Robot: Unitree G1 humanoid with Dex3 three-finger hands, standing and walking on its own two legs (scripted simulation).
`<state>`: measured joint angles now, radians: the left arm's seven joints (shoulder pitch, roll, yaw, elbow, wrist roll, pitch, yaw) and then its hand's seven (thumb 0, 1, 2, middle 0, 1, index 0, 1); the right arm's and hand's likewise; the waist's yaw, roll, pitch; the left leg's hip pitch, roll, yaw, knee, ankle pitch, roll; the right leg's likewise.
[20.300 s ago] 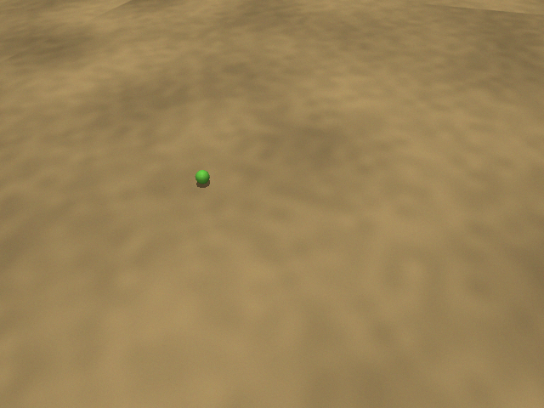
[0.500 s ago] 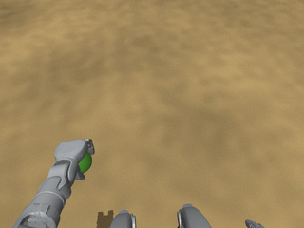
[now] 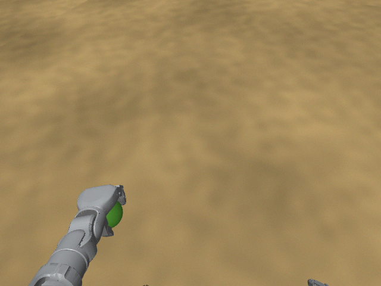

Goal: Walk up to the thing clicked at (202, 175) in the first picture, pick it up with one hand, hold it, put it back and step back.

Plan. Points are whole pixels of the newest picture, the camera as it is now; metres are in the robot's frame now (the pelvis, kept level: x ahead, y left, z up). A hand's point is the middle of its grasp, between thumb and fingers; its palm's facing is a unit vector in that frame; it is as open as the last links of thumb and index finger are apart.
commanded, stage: hold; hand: left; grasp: from above
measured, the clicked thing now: (107, 213) +0.33 +0.23 -0.09
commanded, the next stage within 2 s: crouch in 1.78 s
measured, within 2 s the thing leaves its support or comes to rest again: neither
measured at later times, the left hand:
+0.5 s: hand (102, 209) +0.32 +0.22 -0.04, palm faces -0.46 -0.06 -0.89, open 9.5 cm
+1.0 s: hand (99, 220) +0.28 +0.21 -0.02, palm faces -0.46 -0.06 -0.89, open 9.6 cm
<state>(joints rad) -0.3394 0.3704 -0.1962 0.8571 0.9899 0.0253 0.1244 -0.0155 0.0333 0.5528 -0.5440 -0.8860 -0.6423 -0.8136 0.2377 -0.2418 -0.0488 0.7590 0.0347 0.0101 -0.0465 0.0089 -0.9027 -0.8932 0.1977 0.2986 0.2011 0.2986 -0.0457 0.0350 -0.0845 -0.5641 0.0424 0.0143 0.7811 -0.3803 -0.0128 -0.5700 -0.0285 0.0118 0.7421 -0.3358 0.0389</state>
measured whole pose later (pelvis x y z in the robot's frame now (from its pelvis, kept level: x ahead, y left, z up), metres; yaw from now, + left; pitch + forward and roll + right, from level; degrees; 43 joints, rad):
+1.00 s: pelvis -0.01 -0.01 +0.03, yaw -1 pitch +1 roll +0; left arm -0.24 0.38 -0.22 0.66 0.99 0.01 -0.02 -0.01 0.01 0.61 -0.55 -0.89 -0.65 -0.82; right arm 0.19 -0.25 -0.04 0.69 0.05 0.08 -0.05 0.01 -0.91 -0.90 0.20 0.30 0.20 0.30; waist 0.00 0.05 -0.03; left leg -0.29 0.03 0.04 0.53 -0.26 -0.02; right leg -0.32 -0.03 0.03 0.53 -0.23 0.03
